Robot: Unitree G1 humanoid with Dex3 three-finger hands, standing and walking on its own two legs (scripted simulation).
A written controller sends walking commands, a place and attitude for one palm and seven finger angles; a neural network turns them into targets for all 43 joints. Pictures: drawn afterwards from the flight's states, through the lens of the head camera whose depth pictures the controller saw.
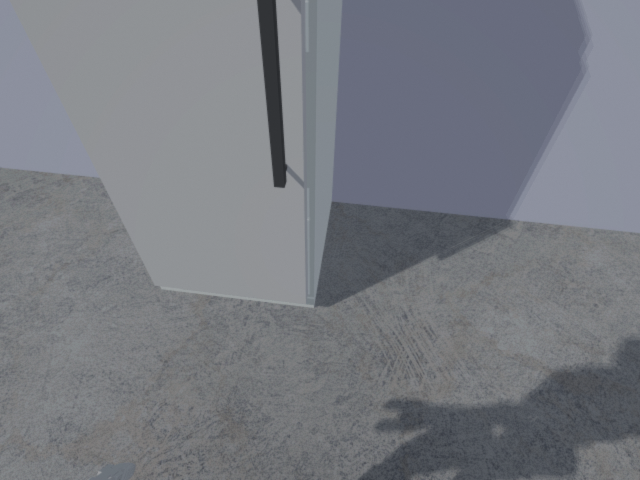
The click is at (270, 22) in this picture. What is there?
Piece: fridge door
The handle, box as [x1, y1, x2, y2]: [257, 0, 286, 187]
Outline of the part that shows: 257,0 274,186 284,187 286,164 284,163 275,0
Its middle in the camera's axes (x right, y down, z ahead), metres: -0.09 -0.28 +0.75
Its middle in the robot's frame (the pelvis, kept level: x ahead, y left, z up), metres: +0.76 +0.14 +0.11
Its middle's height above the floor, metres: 0.88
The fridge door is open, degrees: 0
